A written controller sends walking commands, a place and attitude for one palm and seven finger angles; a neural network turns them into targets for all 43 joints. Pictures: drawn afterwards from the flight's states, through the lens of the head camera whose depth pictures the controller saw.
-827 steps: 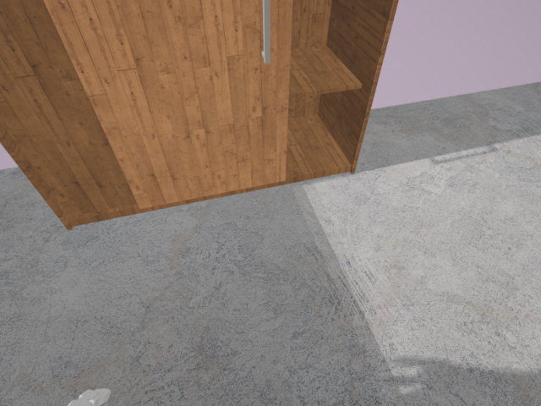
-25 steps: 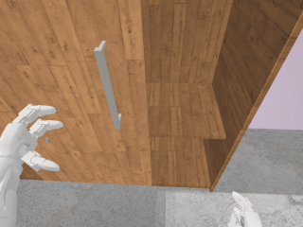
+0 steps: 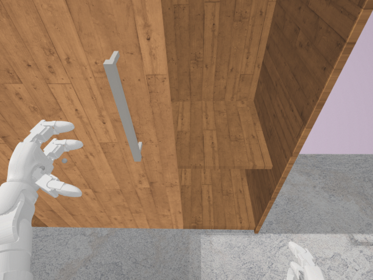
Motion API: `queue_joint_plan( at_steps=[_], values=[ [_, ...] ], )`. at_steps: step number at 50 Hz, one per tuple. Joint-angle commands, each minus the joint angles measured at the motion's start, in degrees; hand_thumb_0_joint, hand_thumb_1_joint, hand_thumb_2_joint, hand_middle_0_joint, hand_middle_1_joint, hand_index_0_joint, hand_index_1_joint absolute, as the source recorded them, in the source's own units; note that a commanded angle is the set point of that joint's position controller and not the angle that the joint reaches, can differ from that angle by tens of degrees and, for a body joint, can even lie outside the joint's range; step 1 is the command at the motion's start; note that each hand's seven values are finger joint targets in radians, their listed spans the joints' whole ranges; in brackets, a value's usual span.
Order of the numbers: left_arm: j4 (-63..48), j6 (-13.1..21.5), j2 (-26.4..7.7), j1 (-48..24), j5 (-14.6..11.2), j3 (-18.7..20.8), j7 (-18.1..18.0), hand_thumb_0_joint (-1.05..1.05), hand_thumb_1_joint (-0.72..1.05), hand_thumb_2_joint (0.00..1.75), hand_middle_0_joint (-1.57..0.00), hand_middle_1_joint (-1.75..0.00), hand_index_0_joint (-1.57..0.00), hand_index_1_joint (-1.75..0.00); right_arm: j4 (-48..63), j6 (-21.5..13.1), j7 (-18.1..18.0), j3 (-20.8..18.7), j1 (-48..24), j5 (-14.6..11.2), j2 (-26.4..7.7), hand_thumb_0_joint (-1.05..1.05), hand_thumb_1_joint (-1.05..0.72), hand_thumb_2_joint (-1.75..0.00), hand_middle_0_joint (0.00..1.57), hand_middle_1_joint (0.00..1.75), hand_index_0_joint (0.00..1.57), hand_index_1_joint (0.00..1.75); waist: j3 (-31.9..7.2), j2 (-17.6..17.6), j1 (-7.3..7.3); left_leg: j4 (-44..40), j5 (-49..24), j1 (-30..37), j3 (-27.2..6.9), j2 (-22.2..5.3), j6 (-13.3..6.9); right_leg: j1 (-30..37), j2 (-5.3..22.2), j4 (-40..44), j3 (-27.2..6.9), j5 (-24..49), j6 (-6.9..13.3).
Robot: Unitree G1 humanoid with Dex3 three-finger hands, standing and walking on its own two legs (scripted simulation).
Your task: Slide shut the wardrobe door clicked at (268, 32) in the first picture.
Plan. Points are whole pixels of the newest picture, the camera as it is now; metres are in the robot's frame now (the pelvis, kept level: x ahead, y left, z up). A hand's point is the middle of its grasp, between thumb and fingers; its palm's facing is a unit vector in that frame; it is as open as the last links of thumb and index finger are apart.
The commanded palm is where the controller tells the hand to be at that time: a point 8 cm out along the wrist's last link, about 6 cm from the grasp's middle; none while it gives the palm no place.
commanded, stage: move the hooked fingers beside the handle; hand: left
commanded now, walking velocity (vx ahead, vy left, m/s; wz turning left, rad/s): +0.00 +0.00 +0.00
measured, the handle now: (128, 114) +0.48 +0.18 +0.10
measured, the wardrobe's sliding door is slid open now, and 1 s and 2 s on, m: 0.38 0.38 0.38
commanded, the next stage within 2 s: feel for the door with the fingertips in 1.92 s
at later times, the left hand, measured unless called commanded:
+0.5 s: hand (78, 142) +0.36 +0.26 +0.13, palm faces +0.05 -1.00 -0.03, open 14.0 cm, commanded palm +0.34 +0.31 +0.12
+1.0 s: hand (95, 126) +0.42 +0.24 +0.12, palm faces +0.04 -1.00 -0.02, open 14.0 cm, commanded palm +0.39 +0.30 +0.12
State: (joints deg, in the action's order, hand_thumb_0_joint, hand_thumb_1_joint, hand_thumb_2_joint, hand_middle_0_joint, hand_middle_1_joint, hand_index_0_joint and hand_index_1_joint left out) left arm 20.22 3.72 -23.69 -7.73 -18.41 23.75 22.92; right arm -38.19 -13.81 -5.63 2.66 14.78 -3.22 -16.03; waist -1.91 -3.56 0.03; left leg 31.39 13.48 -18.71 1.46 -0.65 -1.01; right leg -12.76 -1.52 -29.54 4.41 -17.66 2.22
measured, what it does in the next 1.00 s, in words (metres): stands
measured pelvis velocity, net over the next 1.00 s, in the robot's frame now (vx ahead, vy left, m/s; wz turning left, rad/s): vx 0.01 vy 0.02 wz -0.02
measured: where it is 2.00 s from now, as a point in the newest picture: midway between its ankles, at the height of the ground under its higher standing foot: outside the picture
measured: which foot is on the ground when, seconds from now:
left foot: down 0.00-1.00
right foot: down 0.00-1.00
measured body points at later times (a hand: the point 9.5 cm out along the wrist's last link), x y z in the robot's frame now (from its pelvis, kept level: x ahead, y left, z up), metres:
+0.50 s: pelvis +0.00 +0.01 +0.00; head +0.02 +0.00 +0.45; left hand +0.35 +0.31 +0.13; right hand +0.12 -0.25 -0.10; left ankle +0.03 +0.11 -0.73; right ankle -0.02 -0.09 -0.73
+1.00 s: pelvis +0.01 +0.02 +0.00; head +0.04 +0.01 +0.44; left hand +0.41 +0.30 +0.12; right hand +0.10 -0.25 -0.11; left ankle +0.03 +0.11 -0.73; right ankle -0.02 -0.09 -0.73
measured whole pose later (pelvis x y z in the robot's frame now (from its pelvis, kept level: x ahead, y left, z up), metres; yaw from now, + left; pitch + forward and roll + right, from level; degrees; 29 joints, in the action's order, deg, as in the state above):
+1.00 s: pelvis +0.01 +0.02 +0.00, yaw -1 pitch +6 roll -1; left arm 41.7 8.1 -24.4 -28.9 -12.8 21.1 17.1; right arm -38.2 -6.2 -3.7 1.9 18.5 -2.5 -16.0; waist -2.7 -2.4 -3.4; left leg 34.6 15.5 -24.7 2.8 -0.3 -2.4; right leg -18.7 -0.9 -32.0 3.0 -18.8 0.9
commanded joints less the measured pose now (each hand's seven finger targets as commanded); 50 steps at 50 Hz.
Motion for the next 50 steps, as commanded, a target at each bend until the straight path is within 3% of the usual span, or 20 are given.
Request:
queue_joint_plan(
  at_steps=[1,2,7,10,13,15,16,19,21,22,24,27,28,31,35,37,38,43,46,50],
  values=[
    [-10.2,4.1,-16.5,-18.3,-1.1,5.2,-0.6,0.00,-0.50,0.30,-0.30,-1.20,-0.30,-1.20,8.1,-2.4,-0.6,-2.7,-4.8,-0.4,-7.5,0.00,-0.90,-0.90,0.20,0.30,0.20,0.30,-9.4,0.5,-0.23,-2.6,-7.8,8.8,-2.8,0.9,-1.8,-3.9,0.8,4.6,-2.4,13.8,-1.8],
    [-10.4,4.3,-15.7,-20.6,-0.9,3.7,-0.5,0.00,-0.50,0.30,-0.30,-1.20,-0.30,-1.20,8.1,-2.3,-0.8,-2.6,-4.8,-0.4,-7.5,0.00,-0.90,-0.90,0.20,0.30,0.20,0.30,-9.3,-1.2,-0.64,-2.7,-7.3,9.3,-2.9,0.8,-1.8,-4.4,0.8,4.6,-2.4,12.9,-1.6],
    [-8.0,5.5,-16.7,-26.0,-0.1,3.2,-0.8,0.00,-0.50,0.30,-0.30,-1.20,-0.30,-1.20,7.1,-1.9,-1.2,-2.9,-3.6,-0.3,-7.8,0.00,-0.90,-0.90,0.20,0.30,0.20,0.30,-11.5,0.3,-1.60,-2.1,-6.8,10.3,-3.2,0.8,-2.0,-4.7,0.9,4.5,-2.8,12.4,-1.7],
    [-4.4,5.4,-16.3,-27.0,0.1,2.6,-0.9,0.00,-0.50,0.30,-0.30,-1.20,-0.30,-1.20,6.7,-1.4,-1.1,-2.7,-3.3,-0.4,-7.9,0.00,-0.90,-0.90,0.20,0.30,0.20,0.30,-10.7,0.3,-1.72,-1.9,-5.7,8.9,-2.9,0.9,-2.0,-5.2,1.1,4.6,-3.2,11.8,-1.7],
    [-2.3,5.6,-18.8,-27.2,0.7,4.5,-1.1,0.00,-0.50,0.30,-0.30,-1.20,-0.30,-1.20,6.7,-0.7,-0.8,-2.9,-2.2,-0.1,-8.2,0.00,-0.90,-0.90,0.20,0.30,0.20,0.30,-12.6,1.3,-0.93,-1.6,-7.7,8.5,-3.0,0.8,-2.0,-3.5,1.1,3.8,-2.9,13.6,-1.5],
    [-2.6,5.6,-16.6,-28.1,0.8,2.6,-1.2,0.00,-0.50,0.30,-0.30,-1.20,-0.30,-1.20,7.6,-0.5,-0.5,-2.8,-2.4,-0.2,-7.9,0.00,-0.90,-0.90,0.20,0.30,0.20,0.30,-13.2,-0.5,-1.10,-1.6,-8.7,9.2,-2.9,0.9,-2.0,-3.9,1.1,3.3,-2.9,15.0,-1.5],
    [-2.1,5.8,-17.8,-28.4,0.9,3.8,-1.4,0.00,-0.50,0.30,-0.30,-1.20,-0.30,-1.20,7.3,-0.4,-0.4,-3.0,-2.1,-0.2,-8.0,0.00,-0.90,-0.90,0.20,0.30,0.20,0.30,-13.5,-1.0,-0.92,-1.5,-9.1,9.3,-3.1,0.8,-1.8,-3.9,1.0,3.2,-2.7,15.0,-1.3],
    [1.1,5.5,-18.6,-27.7,1.1,4.6,-1.7,0.00,-0.50,0.30,-0.30,-1.20,-0.30,-1.20,7.5,0.4,-0.2,-3.0,-1.4,-0.1,-8.2,0.00,-0.90,-0.90,0.20,0.30,0.20,0.30,-12.0,1.6,-1.02,-1.4,-8.6,7.4,-2.9,0.6,-1.9,-4.4,0.8,3.0,-2.7,15.0,-1.5],
    [1.1,5.8,-18.6,-29.7,1.3,4.3,-1.8,0.00,-0.50,0.30,-0.30,-1.20,-0.30,-1.20,7.6,0.8,-0.1,-3.1,-1.2,-0.2,-8.3,0.00,-0.90,-0.90,0.20,0.30,0.20,0.30,-12.3,-0.1,-1.06,-1.5,-8.5,7.7,-3.1,0.6,-1.8,-5.0,0.8,2.8,-2.6,14.3,-1.3],
    [-0.2,6.1,-17.6,-31.3,1.6,3.0,-1.9,0.00,-0.50,0.30,-0.30,-1.20,-0.30,-1.20,8.0,0.9,0.0,-3.1,-1.0,-0.2,-8.2,0.00,-0.90,-0.90,0.20,0.30,0.20,0.30,-13.3,-1.6,-1.44,-1.5,-9.2,8.8,-3.3,0.6,-1.8,-5.3,0.7,2.6,-2.5,14.3,-1.2],
    [-0.1,6.4,-17.7,-31.5,1.9,3.0,-2.4,0.00,-0.50,0.30,-0.30,-1.20,-0.30,-1.20,7.8,1.2,0.2,-3.3,-0.4,0.0,-8.3,0.00,-0.90,-0.90,0.20,0.30,0.20,0.30,-14.6,-0.6,-1.56,-1.0,-10.0,9.2,-3.3,0.5,-1.9,-4.9,0.6,2.4,-2.5,15.1,-1.2],
    [0.7,6.5,-16.8,-33.2,1.9,2.2,-2.7,0.00,-0.50,0.30,-0.30,-1.20,-0.30,-1.20,7.5,1.6,0.2,-3.5,0.2,0.0,-8.5,0.00,-0.90,-0.90,0.20,0.30,0.20,0.30,-14.9,-1.0,-2.00,-1.0,-10.6,10.0,-3.6,0.3,-1.7,-6.0,0.5,2.1,-2.3,15.0,-1.2],
    [1.9,6.4,-17.4,-33.2,2.2,2.7,-3.0,0.00,-0.50,0.30,-0.30,-1.20,-0.30,-1.20,7.1,2.0,0.2,-3.5,0.6,0.2,-8.6,0.00,-0.90,-0.90,0.20,0.30,0.20,0.30,-14.2,0.9,-2.07,-0.6,-10.4,9.0,-3.4,0.3,-1.9,-5.8,0.4,2.3,-2.4,15.0,-1.2],
    [2.6,6.7,-15.5,-37.8,2.6,0.0,-3.3,0.00,-0.50,0.30,-0.30,-1.20,-0.30,-1.20,6.9,2.4,0.2,-3.5,0.8,0.0,-8.5,0.00,-0.90,-0.90,0.20,0.30,0.20,0.30,-13.8,-0.2,-3.11,-0.8,-9.4,9.5,-3.7,0.3,-1.8,-7.5,0.4,2.2,-2.2,13.7,-1.3],
    [4.3,7.5,-17.6,-40.4,3.5,1.3,-4.4,0.00,-0.50,0.30,-0.30,-1.20,-0.30,-1.20,6.4,3.1,0.4,-3.5,1.7,0.3,-8.7,0.00,-0.90,-0.90,0.20,0.30,0.20,0.30,-16.0,-1.4,-2.85,-0.5,-10.2,10.0,-4.1,0.2,-1.6,-7.2,0.4,1.7,-2.4,13.8,-1.0],
    [4.6,8.0,-15.1,-42.0,3.7,-0.9,-4.6,0.00,-0.50,0.30,-0.30,-1.20,-0.30,-1.20,6.5,3.2,0.5,-3.6,1.9,0.3,-8.5,0.00,-0.90,-0.90,0.20,0.30,0.20,0.30,-16.4,-2.1,-3.29,-0.4,-11.5,11.6,-4.6,0.0,-1.4,-8.3,0.3,1.4,-2.1,13.9,-0.9],
    [6.2,8.0,-15.9,-41.2,3.9,-0.2,-4.9,0.00,-0.50,0.30,-0.30,-1.20,-0.30,-1.20,6.2,3.5,0.6,-3.6,2.3,0.4,-8.7,0.00,-0.90,-0.90,0.20,0.30,0.20,0.30,-16.1,-0.2,-2.99,-0.1,-11.9,10.6,-4.5,-0.1,-1.5,-7.7,0.2,1.5,-2.1,14.1,-0.9],
    [9.6,7.9,-17.3,-41.5,4.5,1.2,-5.8,0.00,-0.50,0.30,-0.30,-1.20,-0.30,-1.20,6.0,4.6,1.1,-3.7,3.2,0.5,-9.0,0.00,-0.90,-0.90,0.20,0.30,0.20,0.30,-16.1,1.0,-2.77,0.2,-13.2,9.1,-4.0,0.0,-1.6,-7.1,0.3,1.0,-2.1,16.0,-1.0],
    [8.1,8.5,-17.0,-42.7,4.8,0.8,-6.1,0.00,-0.50,0.30,-0.30,-1.20,-0.30,-1.20,6.7,5.1,1.4,-3.8,3.3,0.5,-8.8,0.00,-0.90,-0.90,0.20,0.30,0.20,0.30,-17.8,-1.5,-2.67,0.4,-14.8,10.2,-3.9,-0.1,-1.3,-7.0,0.3,0.4,-2.3,17.0,-1.0],
    [9.8,8.9,-16.9,-45.0,4.7,0.4,-6.3,0.00,-0.50,0.30,-0.30,-1.20,-0.30,-1.20,6.2,5.8,1.5,-4.0,4.0,0.4,-9.0,0.00,-0.90,-0.90,0.20,0.30,0.20,0.30,-16.8,1.0,-3.85,0.7,-14.1,9.0,-3.7,-0.2,-1.6,-7.5,0.1,0.5,-2.4,17.3,-1.2]
  ],
)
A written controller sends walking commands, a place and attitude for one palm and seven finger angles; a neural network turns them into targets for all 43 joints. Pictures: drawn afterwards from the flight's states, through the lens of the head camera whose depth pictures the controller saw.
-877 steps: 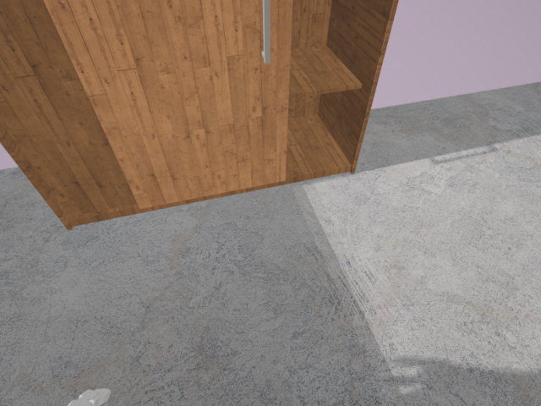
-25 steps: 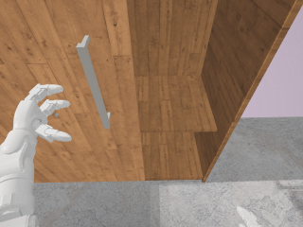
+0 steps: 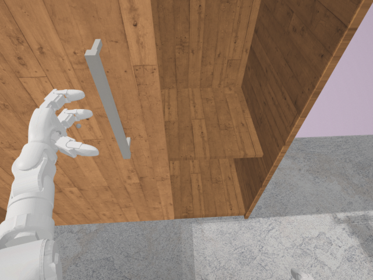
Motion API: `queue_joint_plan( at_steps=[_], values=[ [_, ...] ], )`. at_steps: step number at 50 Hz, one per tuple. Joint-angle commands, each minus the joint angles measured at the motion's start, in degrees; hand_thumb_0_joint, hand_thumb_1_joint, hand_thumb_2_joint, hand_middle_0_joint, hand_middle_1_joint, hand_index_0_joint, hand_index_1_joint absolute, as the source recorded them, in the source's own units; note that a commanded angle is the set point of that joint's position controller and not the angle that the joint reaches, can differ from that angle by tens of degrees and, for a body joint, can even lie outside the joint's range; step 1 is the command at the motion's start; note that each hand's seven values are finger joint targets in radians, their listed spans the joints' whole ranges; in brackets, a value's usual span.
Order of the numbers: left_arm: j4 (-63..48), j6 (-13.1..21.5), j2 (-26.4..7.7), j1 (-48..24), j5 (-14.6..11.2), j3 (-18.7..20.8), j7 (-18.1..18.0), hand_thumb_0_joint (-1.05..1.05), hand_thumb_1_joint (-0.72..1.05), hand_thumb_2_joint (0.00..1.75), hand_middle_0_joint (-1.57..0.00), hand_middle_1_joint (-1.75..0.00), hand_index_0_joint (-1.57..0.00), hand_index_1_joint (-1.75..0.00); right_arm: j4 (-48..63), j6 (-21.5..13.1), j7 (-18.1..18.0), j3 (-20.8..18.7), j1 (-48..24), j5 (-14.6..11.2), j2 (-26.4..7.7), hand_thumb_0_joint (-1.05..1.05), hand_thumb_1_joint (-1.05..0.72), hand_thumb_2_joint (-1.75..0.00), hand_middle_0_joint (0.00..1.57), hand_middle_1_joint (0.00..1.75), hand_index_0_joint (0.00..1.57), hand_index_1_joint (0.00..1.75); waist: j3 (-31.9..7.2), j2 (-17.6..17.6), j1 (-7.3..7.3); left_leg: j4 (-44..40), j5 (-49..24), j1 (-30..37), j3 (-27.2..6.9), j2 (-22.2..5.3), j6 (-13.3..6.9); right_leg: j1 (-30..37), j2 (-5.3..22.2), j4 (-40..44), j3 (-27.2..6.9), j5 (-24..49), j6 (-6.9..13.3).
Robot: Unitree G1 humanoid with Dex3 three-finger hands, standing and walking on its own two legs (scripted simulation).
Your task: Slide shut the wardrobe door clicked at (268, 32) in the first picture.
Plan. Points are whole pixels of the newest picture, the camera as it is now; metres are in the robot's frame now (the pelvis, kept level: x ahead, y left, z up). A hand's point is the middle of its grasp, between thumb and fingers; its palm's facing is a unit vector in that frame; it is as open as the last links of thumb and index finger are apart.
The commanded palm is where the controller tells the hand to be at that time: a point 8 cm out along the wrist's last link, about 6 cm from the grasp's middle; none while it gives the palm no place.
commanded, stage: move the hooked fingers beside the handle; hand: left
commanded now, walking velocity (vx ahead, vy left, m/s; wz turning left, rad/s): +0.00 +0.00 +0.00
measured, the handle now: (114, 109) +0.47 +0.17 +0.11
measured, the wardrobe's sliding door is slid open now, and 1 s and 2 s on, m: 0.38 0.38 0.38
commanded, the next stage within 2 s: feel for the door with the fingertips in 0.92 s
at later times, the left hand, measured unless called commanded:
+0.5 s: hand (82, 125) +0.41 +0.23 +0.12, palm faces +0.07 -1.00 -0.02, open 14.0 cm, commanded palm +0.38 +0.28 +0.12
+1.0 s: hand (80, 124) +0.42 +0.24 +0.12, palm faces +0.07 -1.00 +0.00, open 14.0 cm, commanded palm +0.38 +0.29 +0.11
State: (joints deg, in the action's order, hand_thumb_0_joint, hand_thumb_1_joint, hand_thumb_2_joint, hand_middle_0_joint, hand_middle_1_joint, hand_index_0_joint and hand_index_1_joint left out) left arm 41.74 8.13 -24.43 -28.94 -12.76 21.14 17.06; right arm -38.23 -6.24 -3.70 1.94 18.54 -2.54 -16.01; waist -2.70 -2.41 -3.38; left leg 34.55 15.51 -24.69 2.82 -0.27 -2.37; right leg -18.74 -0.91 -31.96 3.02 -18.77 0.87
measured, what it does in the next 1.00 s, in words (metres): stands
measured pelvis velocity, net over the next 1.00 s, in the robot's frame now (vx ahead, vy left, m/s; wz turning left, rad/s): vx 0.00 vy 0.00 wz -0.01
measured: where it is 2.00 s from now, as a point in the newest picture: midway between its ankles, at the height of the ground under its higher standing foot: outside the picture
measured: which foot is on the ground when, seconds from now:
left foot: down 0.00-1.00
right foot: down 0.00-1.00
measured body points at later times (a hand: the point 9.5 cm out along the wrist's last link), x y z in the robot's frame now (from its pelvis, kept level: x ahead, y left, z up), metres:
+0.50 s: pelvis +0.00 +0.00 +0.00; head +0.03 -0.01 +0.45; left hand +0.40 +0.28 +0.13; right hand +0.08 -0.27 -0.11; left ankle +0.02 +0.09 -0.73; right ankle -0.03 -0.11 -0.73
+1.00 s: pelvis +0.00 +0.00 +0.00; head +0.04 -0.01 +0.44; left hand +0.41 +0.29 +0.12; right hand +0.07 -0.27 -0.11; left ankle +0.02 +0.09 -0.73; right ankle -0.03 -0.11 -0.73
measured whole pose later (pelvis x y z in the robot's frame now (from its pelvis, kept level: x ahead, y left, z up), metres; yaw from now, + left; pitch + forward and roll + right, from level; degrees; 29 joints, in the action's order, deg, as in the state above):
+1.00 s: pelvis +0.00 +0.00 +0.00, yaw +0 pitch +7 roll -1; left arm 47.9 11.1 -26.7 -31.7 -12.8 22.8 18.4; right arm -37.8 -3.2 -3.3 1.7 19.7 -2.8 -16.6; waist -3.3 -2.1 -4.4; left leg 36.7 16.6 -27.6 2.6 -1.0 -2.1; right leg -21.5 -1.6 -33.5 3.0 -19.5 1.2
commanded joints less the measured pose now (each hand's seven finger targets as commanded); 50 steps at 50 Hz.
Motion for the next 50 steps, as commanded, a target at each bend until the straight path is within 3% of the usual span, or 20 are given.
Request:
queue_joint_plan(
  at_steps=[1,4,6,9,11,13,15,19,22,24,28,31,34,38,39,42,44,46,48,50],
  values=[
    [-10.9,4.7,-15.9,-23.9,-0.9,3.1,-0.4,0.00,-0.50,0.30,-0.30,-1.20,-0.30,-1.20,6.2,-1.7,-0.4,-3.3,0.4,-0.2,-8.9,0.00,-0.90,-0.90,0.20,0.30,0.20,0.30,-15.8,-0.4,-0.30,-2.5,-15.3,15.0,-5.1,-0.6,-0.2,-2.1,-0.6,3.0,-0.9,17.4,0.2],
    [-11.0,5.3,-16.2,-25.0,-0.5,2.9,-0.6,0.00,-0.50,0.30,-0.30,-1.20,-0.30,-1.20,6.0,-1.3,-0.3,-3.4,0.7,-0.1,-9.0,0.00,-0.90,-0.90,0.20,0.30,0.20,0.30,-17.4,-2.7,-0.43,-2.0,-16.3,16.2,-5.1,-0.5,-0.1,-2.2,-0.5,2.7,-1.1,17.8,0.3],
    [-9.4,5.5,-16.8,-26.3,-0.4,3.1,-0.4,0.00,-0.50,0.30,-0.30,-1.20,-0.30,-1.20,5.7,-1.0,-0.4,-3.4,1.1,-0.1,-9.2,0.00,-0.90,-0.90,0.20,0.30,0.20,0.30,-16.7,-1.5,-0.84,-1.9,-16.1,15.4,-5.2,-0.6,-0.1,-2.6,-0.6,2.7,-1.1,17.8,0.3],
    [-10.3,5.7,-16.9,-21.9,-0.8,4.3,-0.3,0.00,-0.50,0.30,-0.30,-1.20,-0.30,-1.20,6.2,-0.7,0.1,-3.6,1.2,0.0,-9.1,0.00,-0.90,-0.90,0.20,0.30,0.20,0.30,-18.9,-1.7,0.46,-1.5,-18.1,16.3,-5.0,-0.5,-0.2,-1.1,-0.6,2.5,-1.1,19.7,0.4],
    [-10.9,5.5,-13.9,-21.9,-1.0,1.5,0.2,0.00,-0.50,0.30,-0.30,-1.20,-0.30,-1.20,6.7,-0.5,0.1,-3.6,0.5,-0.4,-8.7,0.00,-0.90,-0.90,0.20,0.30,0.20,0.30,-17.3,-1.9,-0.17,-1.8,-17.1,15.8,-4.9,-0.6,-0.1,-2.0,-0.7,2.6,-1.0,18.7,0.3],
    [-7.8,4.8,-16.4,-20.8,-1.1,3.9,-0.3,0.00,-0.50,0.30,-0.30,-1.20,-0.30,-1.20,6.2,-0.1,0.0,-3.4,0.8,-0.4,-9.2,0.00,-0.90,-0.90,0.20,0.30,0.20,0.30,-14.3,0.8,0.06,-2.1,-14.5,12.9,-4.8,-0.6,-0.4,-1.9,-0.8,3.0,-0.9,17.2,0.4],
    [-8.7,4.9,-15.0,-24.3,-1.0,2.0,-0.4,0.00,-0.50,0.30,-0.30,-1.20,-0.30,-1.20,6.6,-0.1,-0.1,-3.3,0.4,-0.5,-9.1,0.00,-0.90,-0.90,0.20,0.30,0.20,0.30,-13.8,-0.7,-0.71,-2.4,-12.4,12.6,-4.7,-0.4,-0.4,-3.2,-0.6,3.0,-1.0,15.7,0.2],
    [-11.3,6.8,-17.3,-27.4,-0.4,3.1,-1.1,0.00,-0.50,0.30,-0.30,-1.20,-0.30,-1.20,6.5,-0.1,-0.3,-3.3,0.5,-0.3,-9.1,0.00,-0.90,-0.90,0.20,0.30,0.20,0.30,-17.2,-2.6,-0.85,-2.0,-11.9,14.5,-5.1,-0.4,-0.4,-3.0,-0.7,2.8,-1.5,14.6,0.3],
    [-11.2,7.6,-15.2,-28.3,-0.4,1.4,-1.1,0.00,-0.50,0.30,-0.30,-1.20,-0.30,-1.20,6.2,-0.4,-0.4,-3.3,0.5,-0.3,-8.8,0.00,-0.90,-0.90,0.20,0.30,0.20,0.30,-18.2,-3.6,-1.18,-2.0,-13.3,17.2,-5.8,-0.8,0.0,-4.2,-0.8,2.6,-1.1,14.4,0.5],
    [-8.9,7.2,-14.5,-27.7,-0.5,1.0,-1.2,0.00,-0.50,0.30,-0.30,-1.20,-0.30,-1.20,5.7,-0.4,-0.3,-3.3,0.7,-0.3,-9.0,0.00,-0.90,-0.90,0.20,0.30,0.20,0.30,-17.0,-1.3,-1.36,-1.9,-12.9,15.8,-5.5,-0.6,-0.3,-3.7,-0.8,2.9,-1.2,15.0,0.4],
    [-4.7,5.9,-17.2,-25.4,-0.2,3.3,-1.0,0.00,-0.50,0.30,-0.30,-1.20,-0.30,-1.20,5.7,0.0,-0.3,-3.1,1.0,-0.3,-9.3,0.00,-0.90,-0.90,0.20,0.30,0.20,0.30,-14.7,-0.3,-0.53,-1.8,-11.4,12.3,-4.8,-0.3,-0.5,-2.9,-0.6,3.0,-1.3,15.1,0.4],
    [-4.8,6.1,-18.0,-25.6,-0.2,3.7,-0.5,0.00,-0.50,0.30,-0.30,-1.20,-0.30,-1.20,6.6,0.1,-0.3,-3.1,0.9,-0.4,-9.2,0.00,-0.90,-0.90,0.20,0.30,0.20,0.30,-15.9,-0.6,-0.44,-1.6,-11.5,11.8,-4.5,-0.2,-0.5,-2.3,-0.5,2.5,-1.6,15.8,0.2],
    [-6.1,7.1,-18.1,-26.0,-0.5,4.0,-0.3,0.00,-0.50,0.30,-0.30,-1.20,-0.30,-1.20,6.9,0.2,-0.1,-3.1,1.1,-0.3,-9.1,0.00,-0.90,-0.90,0.20,0.30,0.20,0.30,-17.5,-0.9,-0.47,-1.1,-12.4,12.3,-4.3,-0.1,-0.7,-1.7,-0.6,2.2,-1.9,17.0,0.2],
    [-3.8,7.4,-19.3,-28.1,-0.4,4.1,0.3,0.00,-0.50,0.30,-0.30,-1.20,-0.30,-1.20,6.1,0.5,-0.4,-3.0,1.8,-0.4,-9.5,0.00,-0.90,-0.90,0.20,0.30,0.20,0.30,-16.0,0.0,-1.28,-0.8,-11.4,11.4,-4.4,-0.4,-0.7,-3.2,-0.7,2.4,-1.8,15.8,0.2],
    [-4.6,7.6,-17.5,-29.2,-0.4,2.5,0.6,0.00,-0.50,0.30,-0.30,-1.20,-0.30,-1.20,6.4,0.4,-0.3,-3.0,1.6,-0.4,-9.3,0.00,-0.90,-0.90,0.20,0.30,0.20,0.30,-16.3,-1.5,-1.71,-0.8,-12.0,12.2,-4.3,-0.2,-0.7,-3.4,-0.7,2.3,-1.9,16.6,0.1],
    [-6.7,7.7,-17.5,-27.7,-0.6,2.8,0.9,0.00,-0.50,0.30,-0.30,-1.20,-0.30,-1.20,6.7,0.3,-0.2,-3.3,1.8,-0.4,-9.2,0.00,-0.90,-0.90,0.20,0.30,0.20,0.30,-19.4,-3.0,-1.23,-0.3,-15.3,14.6,-4.5,-0.3,-0.6,-2.8,-0.7,1.8,-1.8,18.8,0.2],
    [-6.2,7.4,-19.3,-24.7,-0.9,5.2,0.9,0.00,-0.50,0.30,-0.30,-1.20,-0.30,-1.20,6.5,0.6,-0.1,-3.5,2.1,-0.3,-9.4,0.00,-0.90,-0.90,0.20,0.30,0.20,0.30,-19.8,-1.8,-0.38,-0.1,-16.5,14.0,-4.5,-0.3,-0.6,-1.6,-0.8,1.6,-1.8,20.1,0.2],
    [-6.5,6.9,-17.6,-24.2,-1.2,3.8,1.2,0.00,-0.50,0.30,-0.30,-1.20,-0.30,-1.20,7.0,0.7,0.0,-3.4,1.6,-0.4,-9.3,0.00,-0.90,-0.90,0.20,0.30,0.20,0.30,-18.0,-1.2,-0.80,-0.5,-15.6,13.1,-4.3,-0.3,-0.6,-2.2,-0.8,1.8,-1.5,19.6,0.0],
    [-5.3,6.4,-19.4,-23.1,-1.1,5.1,1.2,0.00,-0.50,0.30,-0.30,-1.20,-0.30,-1.20,6.7,1.0,-0.2,-3.4,1.9,-0.4,-9.6,0.00,-0.90,-0.90,0.20,0.30,0.20,0.30,-16.7,-0.1,-0.68,-0.3,-15.1,11.6,-4.1,-0.3,-0.8,-2.0,-0.7,1.9,-1.6,19.6,0.1],
    [-7.6,6.5,-18.7,-24.7,-0.9,4.1,1.2,0.00,-0.50,0.30,-0.30,-1.20,-0.30,-1.20,7.2,1.0,-0.1,-3.4,1.6,-0.5,-9.5,0.00,-0.90,-0.90,0.20,0.30,0.20,0.30,-17.5,-2.6,-0.81,-0.5,-15.2,12.5,-4.3,-0.3,-0.7,-2.6,-0.7,1.7,-1.6,19.1,0.1]
  ],
)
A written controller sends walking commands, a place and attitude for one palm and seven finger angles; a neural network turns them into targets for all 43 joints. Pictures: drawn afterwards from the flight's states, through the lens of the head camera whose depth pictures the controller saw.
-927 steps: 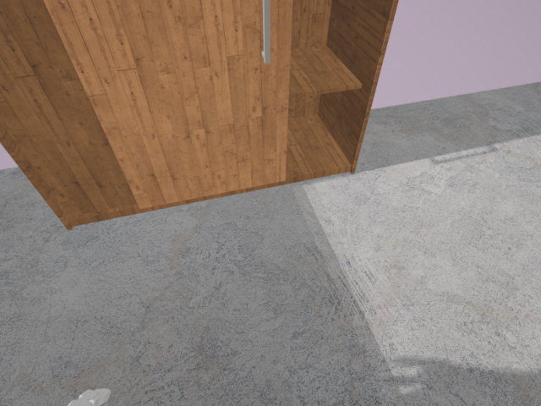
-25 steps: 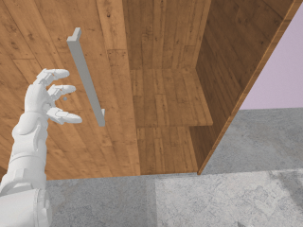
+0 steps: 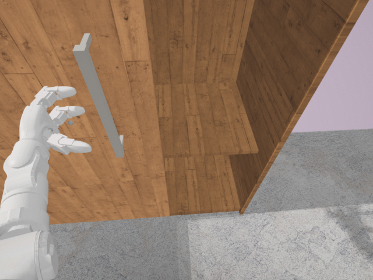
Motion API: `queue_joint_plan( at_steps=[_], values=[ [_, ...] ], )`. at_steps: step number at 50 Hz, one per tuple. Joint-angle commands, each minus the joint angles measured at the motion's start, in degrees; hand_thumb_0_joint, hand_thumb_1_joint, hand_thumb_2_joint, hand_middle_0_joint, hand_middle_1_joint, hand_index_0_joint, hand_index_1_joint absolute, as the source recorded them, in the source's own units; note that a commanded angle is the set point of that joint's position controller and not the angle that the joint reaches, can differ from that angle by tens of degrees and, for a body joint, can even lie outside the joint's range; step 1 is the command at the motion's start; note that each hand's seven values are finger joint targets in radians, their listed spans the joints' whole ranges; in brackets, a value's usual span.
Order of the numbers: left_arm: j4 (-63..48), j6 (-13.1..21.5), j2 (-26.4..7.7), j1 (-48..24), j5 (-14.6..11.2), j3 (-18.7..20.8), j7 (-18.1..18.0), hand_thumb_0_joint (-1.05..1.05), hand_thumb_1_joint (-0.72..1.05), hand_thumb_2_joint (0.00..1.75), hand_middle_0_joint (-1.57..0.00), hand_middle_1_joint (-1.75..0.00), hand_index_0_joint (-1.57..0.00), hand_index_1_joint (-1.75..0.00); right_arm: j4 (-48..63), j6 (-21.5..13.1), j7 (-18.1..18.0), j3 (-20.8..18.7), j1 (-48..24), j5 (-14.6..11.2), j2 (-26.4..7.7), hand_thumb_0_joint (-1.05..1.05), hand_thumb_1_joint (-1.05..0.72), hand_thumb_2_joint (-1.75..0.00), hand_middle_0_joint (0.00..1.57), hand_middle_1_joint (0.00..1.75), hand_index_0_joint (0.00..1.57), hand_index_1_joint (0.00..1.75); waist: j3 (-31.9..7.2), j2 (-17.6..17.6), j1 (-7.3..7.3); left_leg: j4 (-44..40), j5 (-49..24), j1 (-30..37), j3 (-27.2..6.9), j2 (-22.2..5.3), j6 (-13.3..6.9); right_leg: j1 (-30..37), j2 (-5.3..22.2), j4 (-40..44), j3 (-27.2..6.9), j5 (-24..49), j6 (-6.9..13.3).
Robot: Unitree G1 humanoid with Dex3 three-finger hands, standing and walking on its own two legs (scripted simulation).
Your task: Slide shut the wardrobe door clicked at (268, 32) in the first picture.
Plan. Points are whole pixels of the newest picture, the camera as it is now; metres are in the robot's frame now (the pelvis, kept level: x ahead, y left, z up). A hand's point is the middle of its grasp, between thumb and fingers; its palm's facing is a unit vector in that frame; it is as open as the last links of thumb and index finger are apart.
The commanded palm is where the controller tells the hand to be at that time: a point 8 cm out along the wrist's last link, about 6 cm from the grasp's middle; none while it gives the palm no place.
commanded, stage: feel for the door with the fingertips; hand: left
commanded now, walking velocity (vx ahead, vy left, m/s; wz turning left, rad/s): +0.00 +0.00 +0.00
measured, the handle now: (106, 107) +0.46 +0.18 +0.11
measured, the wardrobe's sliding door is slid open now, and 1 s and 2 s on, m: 0.38 0.38 0.38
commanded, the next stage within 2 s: slide the fingers in behind the handle in 0.72 s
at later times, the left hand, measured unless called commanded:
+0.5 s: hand (91, 122) +0.42 +0.20 +0.12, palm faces +0.08 -1.00 +0.00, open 14.0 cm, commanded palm +0.39 +0.26 +0.12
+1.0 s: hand (86, 118) +0.42 +0.21 +0.12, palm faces +0.08 -1.00 -0.01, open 13.7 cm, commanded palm +0.39 +0.26 +0.12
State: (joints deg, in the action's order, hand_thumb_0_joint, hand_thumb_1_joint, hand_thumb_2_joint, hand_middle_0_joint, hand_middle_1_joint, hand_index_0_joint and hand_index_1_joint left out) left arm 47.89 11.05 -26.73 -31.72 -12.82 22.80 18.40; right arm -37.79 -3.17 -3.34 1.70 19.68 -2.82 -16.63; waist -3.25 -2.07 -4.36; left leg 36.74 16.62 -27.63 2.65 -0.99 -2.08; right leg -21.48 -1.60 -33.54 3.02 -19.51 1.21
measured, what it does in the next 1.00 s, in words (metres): stands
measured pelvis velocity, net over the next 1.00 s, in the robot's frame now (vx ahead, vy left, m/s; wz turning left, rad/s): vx -0.01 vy -0.01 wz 0.01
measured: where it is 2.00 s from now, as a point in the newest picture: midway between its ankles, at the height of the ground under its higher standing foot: outside the picture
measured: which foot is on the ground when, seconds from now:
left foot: down 0.00-1.00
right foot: down 0.00-1.00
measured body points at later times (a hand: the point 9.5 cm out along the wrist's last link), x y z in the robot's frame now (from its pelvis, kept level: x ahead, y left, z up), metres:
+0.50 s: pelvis +0.00 +0.00 +0.00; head +0.03 +0.00 +0.45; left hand +0.41 +0.26 +0.12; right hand +0.10 -0.25 -0.11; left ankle +0.02 +0.09 -0.73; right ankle -0.03 -0.11 -0.73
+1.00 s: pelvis -0.01 -0.01 +0.00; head +0.03 -0.01 +0.45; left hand +0.41 +0.27 +0.12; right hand +0.06 -0.27 -0.12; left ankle +0.02 +0.09 -0.73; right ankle -0.03 -0.11 -0.73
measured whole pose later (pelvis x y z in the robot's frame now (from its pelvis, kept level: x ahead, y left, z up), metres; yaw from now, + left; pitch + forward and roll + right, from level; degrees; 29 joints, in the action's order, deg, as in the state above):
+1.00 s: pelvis -0.01 -0.01 +0.00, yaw +1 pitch +7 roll -1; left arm 52.3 12.8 -24.1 -37.1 -11.5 19.1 13.7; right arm -39.4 -3.0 -2.8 1.5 19.8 -2.8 -16.6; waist -2.8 -2.3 -4.4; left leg 37.1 16.1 -28.2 1.9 -0.9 -1.7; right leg -22.1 -1.6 -34.4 3.7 -19.5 1.6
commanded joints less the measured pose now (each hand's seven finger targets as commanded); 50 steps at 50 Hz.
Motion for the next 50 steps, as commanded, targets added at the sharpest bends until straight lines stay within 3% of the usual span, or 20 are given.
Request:
queue_joint_plan(
  at_steps=[1,4,5,7,9,11,14,15,17,21,23,26,28,30,34,36,38,41,43,50],
  values=[
    [-15.3,3.8,-15.1,-22.5,-1.0,1.5,-0.2,0.00,-0.50,0.30,-0.30,-1.20,-0.30,-1.20,6.8,-2.2,-0.4,-3.2,0.3,-0.2,-8.6,0.00,-0.90,-0.90,0.20,0.30,0.20,0.30,-17.7,-3.5,-0.10,-2.6,-17.1,17.0,-4.4,0.3,-0.9,-0.3,-0.1,3.2,-1.4,19.8,-0.2],
    [-17.2,3.8,-13.4,-21.1,-1.5,0.7,-0.8,0.00,-0.50,0.30,-0.30,-1.20,-0.30,-1.20,6.7,-2.3,-0.3,-3.4,0.2,-0.2,-8.5,0.00,-0.90,-0.90,0.20,0.30,0.20,0.30,-18.7,-3.0,0.05,-2.4,-18.7,18.4,-4.9,0.1,-0.7,-0.3,-0.3,3.2,-1.2,20.2,-0.1],
    [-18.4,3.7,-10.6,-22.0,-1.7,-1.5,-1.0,0.00,-0.50,0.30,-0.30,-1.20,-0.30,-1.20,6.8,-2.5,-0.3,-3.4,-0.1,-0.3,-8.2,0.00,-0.90,-0.90,0.20,0.30,0.20,0.30,-18.4,-3.8,-0.49,-2.4,-19.0,19.4,-5.0,0.1,-0.6,-1.3,-0.3,3.3,-1.0,19.9,-0.1],
    [-16.6,2.9,-11.4,-21.1,-1.7,-0.4,-1.9,0.00,-0.50,0.30,-0.30,-1.20,-0.30,-1.20,6.1,-2.5,-0.4,-3.5,-0.2,-0.3,-8.5,0.00,-0.90,-0.90,0.20,0.30,0.20,0.30,-16.4,-1.6,-0.36,-2.9,-16.9,18.3,-5.4,-0.1,-0.5,-2.1,-0.3,3.6,-0.8,18.0,-0.1],
    [-17.7,2.3,-8.9,-21.6,-1.1,-2.6,-3.1,0.00,-0.50,0.30,-0.30,-1.20,-0.30,-1.20,6.4,-2.5,-0.2,-3.2,-0.8,-0.3,-8.1,0.00,-0.90,-0.90,0.20,0.30,0.20,0.30,-16.2,-3.2,-0.30,-3.1,-16.2,18.4,-5.2,0.1,-0.5,-2.3,-0.1,3.6,-0.8,17.3,-0.1],
    [-18.3,2.2,-8.6,-23.8,-0.5,-3.3,-4.4,0.00,-0.50,0.30,-0.30,-1.20,-0.30,-1.20,6.1,-2.5,-0.2,-3.2,-1.0,-0.3,-8.1,0.00,-0.90,-0.90,0.20,0.30,0.20,0.30,-15.7,-2.7,-0.66,-3.5,-14.9,18.6,-5.9,0.0,-0.2,-3.1,-0.1,3.6,-0.6,15.6,0.0],
    [-20.2,2.6,-8.9,-22.2,-0.1,-2.1,-6.5,0.00,-0.50,0.30,-0.30,-1.20,-0.30,-1.20,6.2,-2.6,0.1,-3.3,-1.2,0.0,-7.8,0.00,-0.90,-0.90,0.20,0.30,0.20,0.30,-18.5,-1.8,0.41,-3.4,-17.4,19.8,-5.8,-0.1,-0.1,-0.8,-0.1,3.3,-0.7,17.7,0.1],
    [-21.2,2.6,-7.4,-21.7,-0.1,-2.9,-6.9,0.00,-0.50,0.30,-0.30,-1.20,-0.30,-1.20,6.5,-2.8,0.3,-3.3,-1.4,0.1,-7.6,0.00,-0.90,-0.90,0.20,0.30,0.20,0.30,-19.3,-1.6,0.57,-3.3,-18.5,20.5,-5.7,-0.1,0.0,-0.5,-0.1,3.1,-0.7,18.5,0.0],
    [-20.4,2.5,-6.9,-20.8,0.2,-2.9,-7.7,0.00,-0.50,0.30,-0.30,-1.20,-0.30,-1.20,6.4,-2.7,0.4,-3.2,-1.6,0.1,-7.4,0.00,-0.90,-0.90,0.20,0.30,0.20,0.30,-18.0,-1.2,0.74,-3.5,-18.5,19.8,-5.7,-0.2,0.1,-0.4,-0.1,3.2,-0.6,18.5,0.0],
    [-16.8,1.8,-8.9,-21.9,0.8,-1.4,-8.6,0.00,-0.50,0.30,-0.30,-1.20,-0.30,-1.20,6.2,-2.1,0.2,-2.9,-2.0,0.0,-7.5,0.00,-0.90,-0.90,0.20,0.30,0.20,0.30,-14.5,1.0,0.46,-3.9,-13.9,15.7,-4.5,0.2,-0.4,0.2,0.0,3.8,-1.2,17.3,-0.3],
    [-17.1,2.4,-10.9,-24.8,1.6,-0.6,-8.8,0.00,-0.50,0.30,-0.30,-1.20,-0.30,-1.20,5.9,-1.9,0.0,-2.7,-1.8,0.1,-7.6,0.00,-0.90,-0.90,0.20,0.30,0.20,0.30,-14.7,-1.4,0.48,-3.8,-13.7,15.7,-4.5,0.3,-0.3,0.3,0.2,3.7,-1.5,16.7,0.0],
    [-17.9,3.7,-8.6,-27.1,1.3,-2.5,-8.3,0.00,-0.50,0.30,-0.30,-1.20,-0.30,-1.20,5.9,-2.2,0.0,-2.8,-1.5,0.2,-7.3,0.00,-0.90,-0.90,0.20,0.30,0.20,0.30,-18.1,-2.4,-0.20,-3.3,-15.8,19.0,-4.9,0.1,-0.1,-0.1,0.0,3.3,-1.5,17.9,0.0],
    [-15.0,4.0,-9.7,-25.5,1.2,-1.6,-7.8,0.00,-0.50,0.30,-0.30,-1.20,-0.30,-1.20,5.4,-2.1,0.0,-2.9,-0.8,0.2,-7.6,0.00,-0.90,-0.90,0.20,0.30,0.20,0.30,-17.8,-0.7,0.06,-3.0,-16.2,18.0,-4.7,0.1,-0.3,0.9,-0.1,3.5,-1.6,18.7,0.1],
    [-13.3,3.8,-7.2,-27.5,0.9,-3.9,-6.9,0.00,-0.50,0.30,-0.30,-1.20,-0.30,-1.20,5.1,-2.2,0.0,-2.9,-0.7,-0.1,-7.6,0.00,-0.90,-0.90,0.20,0.30,0.20,0.30,-15.9,-0.2,-0.93,-3.1,-15.1,17.6,-4.7,0.2,-0.3,-0.9,-0.1,3.6,-1.4,18.2,-0.1],
    [-12.1,4.1,-8.4,-29.6,0.8,-3.4,-6.5,0.00,-0.50,0.30,-0.30,-1.20,-0.30,-1.20,4.7,-2.1,0.0,-3.0,0.0,-0.1,-8.0,0.00,-0.90,-0.90,0.20,0.30,0.20,0.30,-16.6,-1.0,-0.96,-3.0,-13.6,16.9,-4.7,0.4,-0.4,-1.2,0.0,3.9,-1.6,17.0,-0.1],
    [-11.2,4.5,-8.6,-30.8,0.8,-3.4,-6.3,0.00,-0.50,0.30,-0.30,-1.20,-0.30,-1.20,4.3,-2.2,0.0,-3.2,0.4,-0.1,-8.1,0.00,-0.90,-0.90,0.20,0.30,0.20,0.30,-16.4,1.0,-1.27,-3.0,-13.5,16.6,-4.7,0.4,-0.6,-1.1,-0.1,3.9,-1.6,17.2,-0.2],
    [-10.8,4.8,-9.6,-31.2,1.1,-3.0,-6.3,0.00,-0.50,0.30,-0.30,-1.20,-0.30,-1.20,4.0,-2.0,0.0,-3.1,0.7,0.0,-8.2,0.00,-0.90,-0.90,0.20,0.30,0.20,0.30,-16.9,-0.8,-1.20,-2.6,-13.6,16.4,-4.5,0.6,-0.6,-0.8,0.1,3.7,-1.9,17.5,0.0],
    [-8.4,5.1,-10.3,-33.1,1.1,-2.8,-5.8,0.00,-0.50,0.30,-0.30,-1.20,-0.30,-1.20,3.6,-2.0,0.0,-3.1,1.1,-0.1,-8.3,0.00,-0.90,-0.90,0.20,0.30,0.20,0.30,-15.9,-0.3,-1.82,-2.6,-12.0,15.3,-4.4,0.7,-0.7,-1.7,0.1,3.9,-2.1,16.5,-0.2],
    [-7.2,5.4,-11.7,-32.3,1.2,-1.6,-5.5,0.00,-0.50,0.30,-0.30,-1.20,-0.30,-1.20,3.5,-1.9,0.0,-3.1,1.6,0.1,-8.5,0.00,-0.90,-0.90,0.20,0.30,0.20,0.30,-16.5,0.4,-1.29,-2.4,-11.6,14.3,-4.2,0.8,-0.8,-0.6,0.2,3.8,-2.2,16.5,-0.2],
    [-9.2,5.7,-11.6,-28.1,0.4,-1.2,-4.5,0.00,-0.50,0.30,-0.30,-1.20,-0.30,-1.20,5.2,-2.0,0.3,-3.0,0.8,-0.2,-8.3,0.00,-0.90,-0.90,0.20,0.30,0.20,0.30,-17.3,-0.8,-0.24,-2.7,-11.9,14.4,-4.1,0.8,-0.8,0.2,0.1,3.5,-2.2,17.3,-0.1]
  ],
)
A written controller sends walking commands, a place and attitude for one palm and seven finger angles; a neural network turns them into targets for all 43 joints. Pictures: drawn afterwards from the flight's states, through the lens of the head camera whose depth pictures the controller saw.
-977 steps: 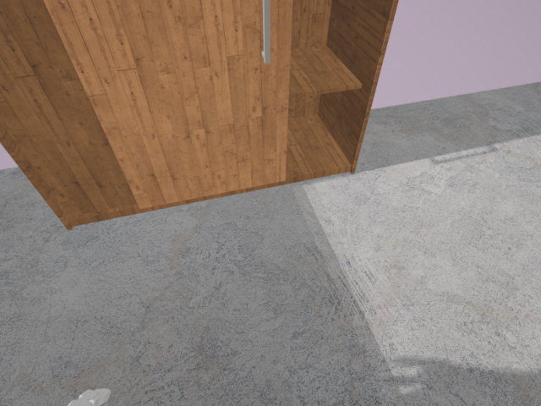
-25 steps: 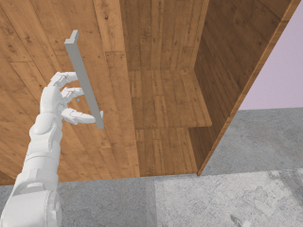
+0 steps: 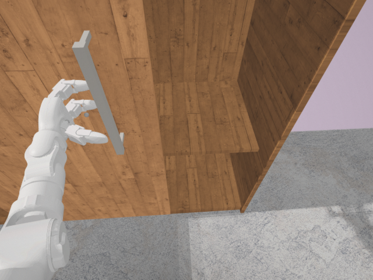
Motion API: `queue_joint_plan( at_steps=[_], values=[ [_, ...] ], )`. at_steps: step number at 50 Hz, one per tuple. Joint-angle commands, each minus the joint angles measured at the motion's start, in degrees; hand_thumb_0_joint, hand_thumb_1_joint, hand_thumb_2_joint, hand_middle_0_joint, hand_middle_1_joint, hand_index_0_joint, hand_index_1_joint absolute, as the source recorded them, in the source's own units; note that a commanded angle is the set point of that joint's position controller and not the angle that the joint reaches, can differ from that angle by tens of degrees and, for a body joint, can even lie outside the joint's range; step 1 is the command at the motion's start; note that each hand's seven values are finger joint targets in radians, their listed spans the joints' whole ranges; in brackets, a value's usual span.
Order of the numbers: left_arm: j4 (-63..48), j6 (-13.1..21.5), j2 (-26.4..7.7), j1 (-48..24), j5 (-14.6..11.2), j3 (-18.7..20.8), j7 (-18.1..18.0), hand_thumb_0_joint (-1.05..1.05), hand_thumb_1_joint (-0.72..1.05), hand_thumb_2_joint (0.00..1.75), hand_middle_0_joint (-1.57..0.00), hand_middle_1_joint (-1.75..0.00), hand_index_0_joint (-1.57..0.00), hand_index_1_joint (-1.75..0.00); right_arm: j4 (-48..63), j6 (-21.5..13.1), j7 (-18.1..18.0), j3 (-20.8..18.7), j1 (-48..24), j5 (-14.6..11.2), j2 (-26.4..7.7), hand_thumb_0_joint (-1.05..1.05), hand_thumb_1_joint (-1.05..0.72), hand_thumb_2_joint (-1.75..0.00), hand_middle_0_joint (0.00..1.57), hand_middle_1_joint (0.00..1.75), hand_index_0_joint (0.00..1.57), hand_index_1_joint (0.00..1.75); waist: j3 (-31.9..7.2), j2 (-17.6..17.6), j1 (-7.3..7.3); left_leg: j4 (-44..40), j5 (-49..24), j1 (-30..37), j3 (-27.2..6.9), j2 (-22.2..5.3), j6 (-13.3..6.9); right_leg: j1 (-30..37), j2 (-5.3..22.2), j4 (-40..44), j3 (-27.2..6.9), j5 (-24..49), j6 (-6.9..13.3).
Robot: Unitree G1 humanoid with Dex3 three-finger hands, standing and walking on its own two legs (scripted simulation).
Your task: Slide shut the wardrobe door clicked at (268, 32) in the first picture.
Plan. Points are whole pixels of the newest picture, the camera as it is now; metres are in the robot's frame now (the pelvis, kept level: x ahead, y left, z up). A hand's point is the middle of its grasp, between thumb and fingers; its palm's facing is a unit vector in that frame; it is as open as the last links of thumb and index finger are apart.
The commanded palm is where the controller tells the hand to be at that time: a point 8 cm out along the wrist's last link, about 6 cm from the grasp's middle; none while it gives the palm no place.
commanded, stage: slide the fingers in behind the handle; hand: left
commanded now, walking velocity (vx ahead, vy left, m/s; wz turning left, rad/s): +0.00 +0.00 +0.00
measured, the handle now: (106, 104) +0.47 +0.18 +0.11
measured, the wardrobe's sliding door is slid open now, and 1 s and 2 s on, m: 0.38 0.38 0.38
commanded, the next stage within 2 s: grip the handle and tug to test in 1.64 s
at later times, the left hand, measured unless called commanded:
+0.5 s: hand (98, 119) +0.42 +0.18 +0.12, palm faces +0.05 -1.00 -0.01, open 14.0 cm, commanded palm +0.39 +0.23 +0.12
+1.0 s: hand (110, 119) +0.42 +0.16 +0.12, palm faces +0.06 -1.00 -0.01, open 14.0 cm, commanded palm +0.39 +0.21 +0.12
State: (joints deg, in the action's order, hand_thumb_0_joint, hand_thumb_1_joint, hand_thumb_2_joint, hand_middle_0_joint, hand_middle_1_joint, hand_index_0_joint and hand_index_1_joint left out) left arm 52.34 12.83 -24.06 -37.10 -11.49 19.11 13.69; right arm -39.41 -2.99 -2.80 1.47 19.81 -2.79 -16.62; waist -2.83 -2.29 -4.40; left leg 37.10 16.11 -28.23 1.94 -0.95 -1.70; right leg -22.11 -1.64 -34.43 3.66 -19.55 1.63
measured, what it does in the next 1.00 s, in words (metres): stands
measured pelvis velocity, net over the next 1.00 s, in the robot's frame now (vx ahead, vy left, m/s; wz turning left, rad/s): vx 0.01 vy -0.01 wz -0.01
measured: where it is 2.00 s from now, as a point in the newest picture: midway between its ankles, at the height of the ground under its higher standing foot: outside the picture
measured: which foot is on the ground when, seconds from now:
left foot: down 0.00-1.00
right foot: down 0.00-1.00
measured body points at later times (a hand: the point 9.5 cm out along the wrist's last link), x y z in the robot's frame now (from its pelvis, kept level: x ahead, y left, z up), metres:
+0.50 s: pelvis +0.01 +0.00 +0.00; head +0.03 +0.00 +0.45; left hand +0.41 +0.24 +0.12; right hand +0.11 -0.25 -0.11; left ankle +0.03 +0.10 -0.72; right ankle -0.03 -0.10 -0.72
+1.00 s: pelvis +0.01 -0.01 +0.00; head +0.03 -0.02 +0.45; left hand +0.41 +0.21 +0.12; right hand +0.10 -0.26 -0.11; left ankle +0.03 +0.10 -0.72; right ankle -0.03 -0.10 -0.72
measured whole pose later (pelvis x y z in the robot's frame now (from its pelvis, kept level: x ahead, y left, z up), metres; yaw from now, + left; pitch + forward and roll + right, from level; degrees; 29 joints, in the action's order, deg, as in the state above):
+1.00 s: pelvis +0.01 -0.01 +0.00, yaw +0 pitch +5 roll -1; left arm 37.1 9.2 -15.4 -28.2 -11.0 12.8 5.7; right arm -38.9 -3.1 -2.0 0.9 17.2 -2.7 -15.1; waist -2.7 -2.9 -3.0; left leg 34.8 16.2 -23.7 2.4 -0.9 -1.2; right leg -18.1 -1.7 -32.8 3.0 -19.8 2.0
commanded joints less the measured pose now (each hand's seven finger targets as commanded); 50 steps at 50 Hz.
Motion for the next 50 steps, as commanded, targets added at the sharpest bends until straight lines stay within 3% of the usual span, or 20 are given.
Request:
queue_joint_plan(
  at_steps=[1,5,6,11,14,16,17,19,22,25,26,29,31,33,35,38,41,43,46,50],
  values=[
    [-14.1,3.7,-13.7,-21.2,-1.0,2.1,0.3,0.00,-0.50,0.30,-0.30,-1.20,-0.30,-1.20,7.3,-2.2,-0.3,-2.8,0.4,-0.3,-8.2,0.00,-0.90,-0.90,0.20,0.30,0.20,0.30,-17.6,-0.5,0.02,-3.2,-11.5,15.0,-3.5,0.7,-1.2,0.9,0.1,4.4,-2.7,17.1,-0.5],
    [-19.1,3.4,-13.2,-18.7,-1.6,2.5,-0.4,0.00,-0.50,0.30,-0.30,-1.20,-0.30,-1.20,8.2,-2.4,-0.1,-2.9,-0.5,-0.4,-7.9,0.00,-0.90,-0.90,0.20,0.30,0.20,0.30,-18.5,-1.4,0.62,-3.4,-13.0,16.5,-3.4,0.6,-1.1,1.6,0.0,4.5,-2.6,18.2,-0.5],
    [-19.6,3.1,-11.1,-17.8,-1.7,1.2,-0.4,0.00,-0.50,0.30,-0.30,-1.20,-0.30,-1.20,8.5,-2.5,-0.1,-2.9,-0.8,-0.4,-7.7,0.00,-0.90,-0.90,0.20,0.30,0.20,0.30,-18.0,-1.2,0.40,-3.6,-12.9,17.1,-3.4,0.5,-1.1,1.0,-0.1,4.6,-2.4,17.9,-0.6],
    [-23.1,1.9,-10.4,-15.7,-1.6,1.3,-2.4,0.00,-0.50,0.30,-0.30,-1.20,-0.30,-1.20,8.7,-2.8,-0.1,-3.0,-1.8,-0.4,-7.4,0.00,-0.90,-0.90,0.20,0.30,0.20,0.30,-16.6,0.1,0.72,-4.2,-12.3,16.9,-3.5,0.3,-1.0,1.3,-0.1,4.9,-2.3,17.1,-0.6],
    [-25.0,1.7,-9.4,-17.8,-0.8,-0.1,-3.5,0.00,-0.50,0.30,-0.30,-1.20,-0.30,-1.20,8.3,-2.8,-0.1,-2.8,-2.1,-0.3,-7.2,0.00,-0.90,-0.90,0.20,0.30,0.20,0.30,-16.3,-1.7,0.14,-4.2,-12.4,17.8,-3.8,0.3,-0.8,0.3,-0.1,4.8,-2.2,16.4,-0.6],
    [-25.0,1.5,-8.2,-18.0,-0.9,-0.6,-4.1,0.00,-0.50,0.30,-0.30,-1.20,-0.30,-1.20,8.0,-3.1,-0.2,-2.9,-2.2,-0.2,-7.1,0.00,-0.90,-0.90,0.20,0.30,0.20,0.30,-16.8,-0.7,-0.01,-4.1,-13.2,18.8,-3.8,0.2,-0.8,0.2,-0.1,5.0,-2.2,17.0,-0.6],
    [-25.0,1.5,-9.4,-17.9,-0.8,0.4,-4.4,0.00,-0.50,0.30,-0.30,-1.20,-0.30,-1.20,7.8,-3.0,-0.3,-3.0,-2.2,-0.2,-7.1,0.00,-0.90,-0.90,0.20,0.30,0.20,0.30,-17.0,-0.4,0.23,-4.1,-13.7,19.0,-4.0,0.1,-0.7,0.5,-0.1,4.7,-2.1,17.3,-0.6],
    [-25.5,1.6,-7.8,-17.9,-0.5,-1.0,-4.7,0.00,-0.50,0.30,-0.30,-1.20,-0.30,-1.20,7.8,-3.1,-0.2,-2.8,-2.4,-0.1,-6.9,0.00,-0.90,-0.90,0.20,0.30,0.20,0.30,-17.5,-0.6,0.07,-3.9,-14.1,19.5,-4.0,0.2,-0.7,0.6,-0.1,4.7,-2.1,17.6,-0.6],
    [-23.6,0.8,-4.2,-18.0,-0.5,-3.8,-4.9,0.00,-0.50,0.30,-0.30,-1.20,-0.30,-1.20,7.6,-3.3,0.0,-2.6,-2.9,-0.4,-6.7,0.00,-0.90,-0.90,0.20,0.30,0.20,0.30,-15.2,-0.1,-0.17,-4.3,-13.2,19.3,-4.4,0.1,-0.4,-0.9,0.0,4.8,-1.7,16.3,-0.5],
    [-22.7,0.5,-5.4,-18.5,-0.1,-2.8,-5.9,0.00,-0.50,0.30,-0.30,-1.20,-0.30,-1.20,7.4,-3.0,0.0,-2.8,-2.8,-0.3,-6.8,0.00,-0.90,-0.90,0.20,0.30,0.20,0.30,-15.9,0.7,0.22,-4.2,-12.9,18.7,-4.3,0.3,-0.4,-0.1,0.0,4.8,-1.8,16.5,-0.4],
    [-23.0,0.4,-3.5,-18.4,0.0,-4.3,-6.1,0.00,-0.50,0.30,-0.30,-1.20,-0.30,-1.20,7.7,-3.0,0.1,-2.7,-3.0,-0.3,-6.6,0.00,-0.90,-0.90,0.20,0.30,0.20,0.30,-15.7,-0.2,0.23,-4.2,-13.8,18.9,-4.2,0.3,-0.4,0.0,0.1,4.6,-1.7,17.2,-0.4],
    [-23.9,0.7,-6.5,-16.9,0.2,-1.0,-7.2,0.00,-0.50,0.30,-0.30,-1.20,-0.30,-1.20,7.6,-2.8,0.4,-3.0,-2.3,0.1,-6.8,0.00,-0.90,-0.90,0.20,0.30,0.20,0.30,-19.0,2.0,1.10,-3.7,-16.0,19.0,-3.8,0.5,-0.5,2.6,0.0,4.2,-2.0,20.0,-0.6],
    [-26.7,1.1,-4.3,-15.7,0.3,-2.8,-7.2,0.00,-0.50,0.30,-0.30,-1.20,-0.30,-1.20,8.4,-2.8,0.7,-2.9,-2.9,0.1,-6.3,0.00,-0.90,-0.90,0.20,0.30,0.20,0.30,-19.6,-0.6,1.44,-3.7,-18.7,20.4,-3.6,0.4,-0.3,3.2,0.1,3.8,-2.0,22.2,-0.5],
    [-26.3,1.0,-6.0,-13.1,0.6,-1.4,-7.5,0.00,-0.50,0.30,-0.30,-1.20,-0.30,-1.20,8.0,-2.5,0.7,-3.0,-2.7,0.1,-6.5,0.00,-0.90,-0.90,0.20,0.30,0.20,0.30,-18.7,0.7,1.82,-3.4,-19.8,19.4,-3.4,0.4,-0.5,4.2,0.0,4.0,-2.1,23.4,-0.4],
    [-27.8,0.7,-3.2,-13.1,0.2,-3.4,-7.4,0.00,-0.50,0.30,-0.30,-1.20,-0.30,-1.20,8.5,-2.5,1.0,-2.9,-3.3,-0.1,-6.1,0.00,-0.90,-0.90,0.20,0.30,0.20,0.30,-17.6,0.7,1.47,-3.8,-18.8,19.1,-3.0,0.5,-0.5,4.0,0.0,4.3,-2.0,23.4,-0.6],
    [-28.1,0.0,-5.1,-12.3,0.3,-1.9,-7.8,0.00,-0.50,0.30,-0.30,-1.20,-0.30,-1.20,8.3,-2.1,0.7,-3.1,-3.4,-0.1,-6.4,0.00,-0.90,-0.90,0.20,0.30,0.20,0.30,-16.5,0.7,1.61,-3.9,-17.9,18.4,-2.9,0.4,-0.6,4.3,0.0,4.7,-2.1,22.8,-0.5],
    [-28.2,-0.3,-3.1,-14.9,-0.1,-3.6,-8.0,0.00,-0.50,0.30,-0.30,-1.20,-0.30,-1.20,8.1,-2.2,0.5,-3.0,-3.8,-0.3,-6.2,0.00,-0.90,-0.90,0.20,0.30,0.20,0.30,-15.0,2.2,0.61,-4.4,-15.2,17.8,-2.7,0.6,-0.8,3.4,0.0,5.4,-2.3,21.6,-0.8],
    [-28.7,0.1,-4.6,-15.5,0.1,-2.8,-8.2,0.00,-0.50,0.30,-0.30,-1.20,-0.30,-1.20,7.6,-2.2,0.3,-3.0,-3.7,-0.1,-6.3,0.00,-0.90,-0.90,0.20,0.30,0.20,0.30,-16.1,1.5,0.76,-4.2,-15.1,17.9,-2.5,0.8,-0.8,4.3,0.1,5.5,-2.7,21.6,-0.7],
    [-29.5,0.9,-2.0,-15.6,0.2,-5.0,-8.1,0.00,-0.50,0.30,-0.30,-1.20,-0.30,-1.20,7.6,-2.6,0.5,-3.0,-3.9,-0.1,-5.9,0.00,-0.90,-0.90,0.20,0.30,0.20,0.30,-17.3,-0.6,0.57,-4.1,-16.3,20.1,-2.9,0.7,-0.6,3.5,0.1,5.2,-2.5,21.8,-0.6],
    [-26.7,0.2,-3.1,-13.3,0.0,-3.4,-8.2,0.00,-0.50,0.30,-0.30,-1.20,-0.30,-1.20,7.4,-2.5,0.5,-3.0,-3.8,-0.1,-6.1,0.00,-0.90,-0.90,0.20,0.30,0.20,0.30,-16.0,2.5,1.04,-4.3,-15.2,17.8,-2.3,0.9,-0.8,4.7,0.2,5.5,-2.6,22.9,-0.9]
  ],
)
